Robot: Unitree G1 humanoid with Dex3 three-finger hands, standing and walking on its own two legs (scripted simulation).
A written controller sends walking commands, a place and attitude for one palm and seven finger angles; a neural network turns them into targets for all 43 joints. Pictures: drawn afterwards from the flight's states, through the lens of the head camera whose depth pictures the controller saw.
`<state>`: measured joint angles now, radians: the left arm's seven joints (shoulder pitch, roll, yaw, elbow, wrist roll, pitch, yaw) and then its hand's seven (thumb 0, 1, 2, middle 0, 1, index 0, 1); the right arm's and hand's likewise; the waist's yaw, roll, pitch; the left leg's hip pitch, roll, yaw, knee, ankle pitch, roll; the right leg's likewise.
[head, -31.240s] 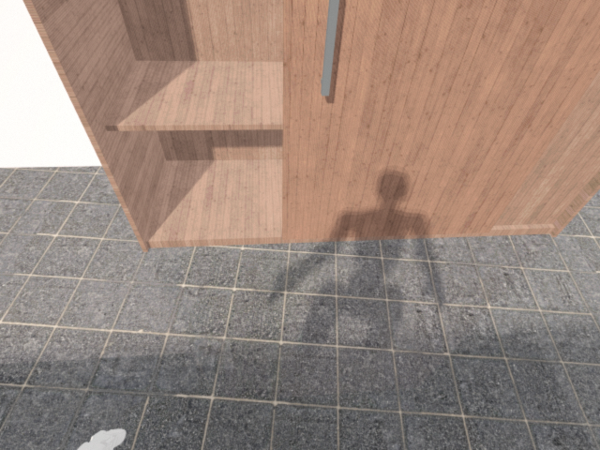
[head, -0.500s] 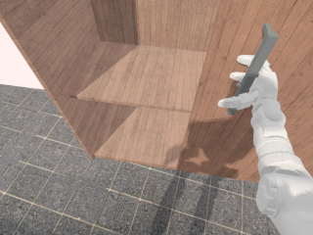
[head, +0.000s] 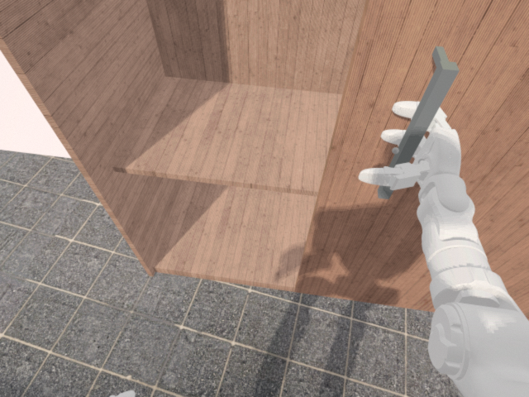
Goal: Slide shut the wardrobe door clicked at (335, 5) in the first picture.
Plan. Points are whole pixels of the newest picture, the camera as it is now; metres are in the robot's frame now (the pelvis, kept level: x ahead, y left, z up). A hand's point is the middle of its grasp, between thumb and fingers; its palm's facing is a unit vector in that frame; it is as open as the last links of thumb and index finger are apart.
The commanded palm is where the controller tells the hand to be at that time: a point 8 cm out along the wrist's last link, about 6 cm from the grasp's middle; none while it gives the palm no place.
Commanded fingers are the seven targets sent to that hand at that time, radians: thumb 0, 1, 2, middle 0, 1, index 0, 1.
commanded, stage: grip the handle and tug to test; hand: right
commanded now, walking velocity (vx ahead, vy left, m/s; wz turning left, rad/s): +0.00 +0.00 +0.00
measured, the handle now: (407, 134) +0.52 -0.15 +0.13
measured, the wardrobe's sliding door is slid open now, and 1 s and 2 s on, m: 0.56 0.56 0.56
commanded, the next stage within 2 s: tug the door sideways, standing still in 1.24 s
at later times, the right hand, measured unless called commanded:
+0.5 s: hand (395, 148) +0.47 -0.12 +0.13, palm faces +0.00 +1.00 +0.00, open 5.8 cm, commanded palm +0.44 -0.17 +0.13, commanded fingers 0.00 -0.90 -0.90 0.45 1.40 0.45 1.40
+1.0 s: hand (395, 148) +0.47 -0.12 +0.13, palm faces +0.00 +1.00 +0.00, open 5.2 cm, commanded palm +0.43 -0.17 +0.13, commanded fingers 0.00 -0.90 -0.90 0.45 1.40 0.45 1.40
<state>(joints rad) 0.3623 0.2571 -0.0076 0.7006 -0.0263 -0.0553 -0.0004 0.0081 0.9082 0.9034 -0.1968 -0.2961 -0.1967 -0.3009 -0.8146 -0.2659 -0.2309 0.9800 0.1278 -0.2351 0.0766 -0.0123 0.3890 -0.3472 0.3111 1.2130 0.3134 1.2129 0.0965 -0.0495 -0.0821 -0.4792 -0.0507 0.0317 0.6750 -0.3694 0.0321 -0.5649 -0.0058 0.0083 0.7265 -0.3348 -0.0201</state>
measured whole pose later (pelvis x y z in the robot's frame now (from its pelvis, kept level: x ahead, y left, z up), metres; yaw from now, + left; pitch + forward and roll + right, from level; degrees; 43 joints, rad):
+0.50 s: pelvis +0.00 -0.01 +0.00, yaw +1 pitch +10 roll +2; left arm 0.39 0.25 0.00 0.71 -0.02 -0.07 -0.01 0.01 0.91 0.90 -0.20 -0.30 -0.20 -0.30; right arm -0.82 -0.26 -0.23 0.97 0.12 -0.24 0.06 0.01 -0.67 -0.80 0.41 1.36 0.40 1.36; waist 0.10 -0.05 -0.08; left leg -0.49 -0.05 0.02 0.68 -0.37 0.03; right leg -0.57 0.00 0.00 0.74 -0.34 -0.03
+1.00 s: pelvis +0.01 +0.00 +0.00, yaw +1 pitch +10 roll +1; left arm 0.36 0.25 0.00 0.68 -0.02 -0.06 -0.01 0.01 0.91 0.90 -0.20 -0.30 -0.20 -0.30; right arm -0.77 -0.26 -0.23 0.91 0.14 -0.21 0.06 0.01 -0.79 -0.83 0.41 1.40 0.40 1.40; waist 0.09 -0.05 -0.09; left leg -0.48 -0.05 0.02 0.67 -0.37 0.03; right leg -0.56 -0.01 0.00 0.72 -0.35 -0.02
